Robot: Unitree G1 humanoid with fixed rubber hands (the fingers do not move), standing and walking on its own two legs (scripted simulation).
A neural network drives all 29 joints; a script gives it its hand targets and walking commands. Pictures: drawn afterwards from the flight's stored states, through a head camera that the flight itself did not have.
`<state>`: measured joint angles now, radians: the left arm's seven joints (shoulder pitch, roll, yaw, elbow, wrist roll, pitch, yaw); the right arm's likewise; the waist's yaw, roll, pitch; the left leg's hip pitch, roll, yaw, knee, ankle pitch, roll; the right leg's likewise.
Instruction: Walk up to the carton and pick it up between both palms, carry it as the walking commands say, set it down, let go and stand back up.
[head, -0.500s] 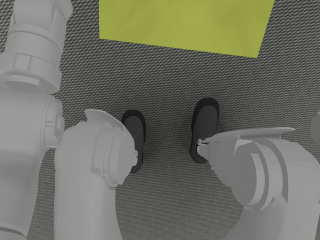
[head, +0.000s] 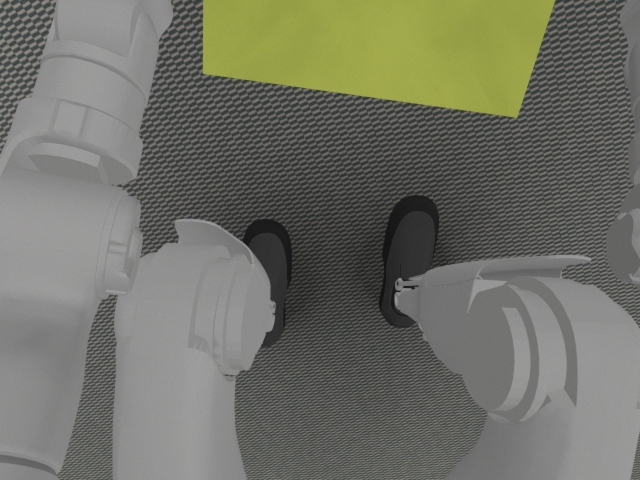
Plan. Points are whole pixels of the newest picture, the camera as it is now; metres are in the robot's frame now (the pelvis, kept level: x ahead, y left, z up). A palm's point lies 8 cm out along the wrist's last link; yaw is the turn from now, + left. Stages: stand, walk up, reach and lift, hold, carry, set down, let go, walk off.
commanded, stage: reach and lift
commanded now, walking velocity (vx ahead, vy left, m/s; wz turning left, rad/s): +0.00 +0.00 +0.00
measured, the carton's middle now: out of the picture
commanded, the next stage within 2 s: none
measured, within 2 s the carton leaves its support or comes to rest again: leaves its support in 1.06 s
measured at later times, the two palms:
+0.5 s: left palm out of the picture +0.55 +0.14 -0.21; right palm out of the picture +0.55 -0.24 -0.20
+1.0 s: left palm out of the picture +0.54 +0.13 -0.20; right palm out of the picture +0.54 -0.24 -0.20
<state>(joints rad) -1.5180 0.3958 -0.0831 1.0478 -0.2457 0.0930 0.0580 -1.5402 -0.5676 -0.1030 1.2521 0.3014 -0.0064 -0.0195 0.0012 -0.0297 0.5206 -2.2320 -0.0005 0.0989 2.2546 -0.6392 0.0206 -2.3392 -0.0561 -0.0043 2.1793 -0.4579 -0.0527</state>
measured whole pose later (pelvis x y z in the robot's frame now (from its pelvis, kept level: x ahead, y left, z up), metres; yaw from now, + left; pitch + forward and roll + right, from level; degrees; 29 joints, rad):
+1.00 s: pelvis +0.00 +0.00 +0.00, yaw +1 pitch +34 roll +3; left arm -1.56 0.35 -0.08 1.10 -0.25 0.15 0.09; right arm -1.58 -0.53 -0.10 1.27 0.31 0.03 -0.07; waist 0.00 -0.03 0.52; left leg -2.22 -0.01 0.10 2.26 -0.63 0.03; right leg -2.34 -0.06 0.00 2.20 -0.45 -0.06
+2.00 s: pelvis -0.03 -0.01 +0.00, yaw +0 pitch +22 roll +3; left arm -1.47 0.31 -0.01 0.94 -0.25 0.35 0.24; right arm -1.56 -0.45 -0.12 1.09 0.16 0.24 -0.22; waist -0.02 -0.03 0.52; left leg -2.05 -0.02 0.09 2.26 -0.60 0.03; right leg -2.16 -0.06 0.00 2.20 -0.43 -0.06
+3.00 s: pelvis -0.05 -0.01 +0.10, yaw +0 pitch +15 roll +3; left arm -1.33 0.27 0.09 0.77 -0.23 0.46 0.25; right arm -1.36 -0.34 -0.24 0.78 0.04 0.44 -0.26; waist -0.03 -0.02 0.52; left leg -1.68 -0.05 0.07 1.96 -0.56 0.03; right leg -1.76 -0.05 0.00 1.92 -0.43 -0.06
